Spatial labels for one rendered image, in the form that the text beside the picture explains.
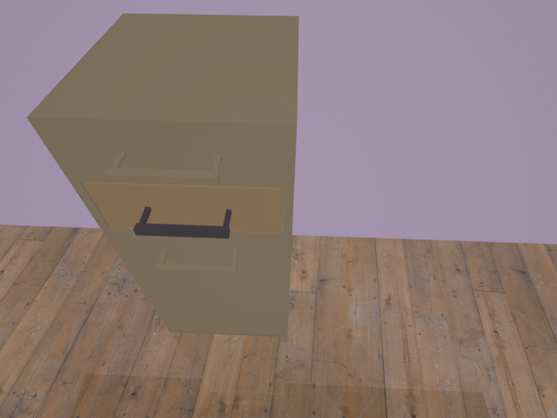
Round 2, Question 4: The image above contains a handle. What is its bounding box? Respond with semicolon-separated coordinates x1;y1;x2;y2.
103;168;220;185
133;206;232;239
155;263;238;276

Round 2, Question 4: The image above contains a cabinet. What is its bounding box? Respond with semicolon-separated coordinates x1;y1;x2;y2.
27;13;299;337

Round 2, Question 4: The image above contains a drawer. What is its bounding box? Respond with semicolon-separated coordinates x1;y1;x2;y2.
83;182;284;233

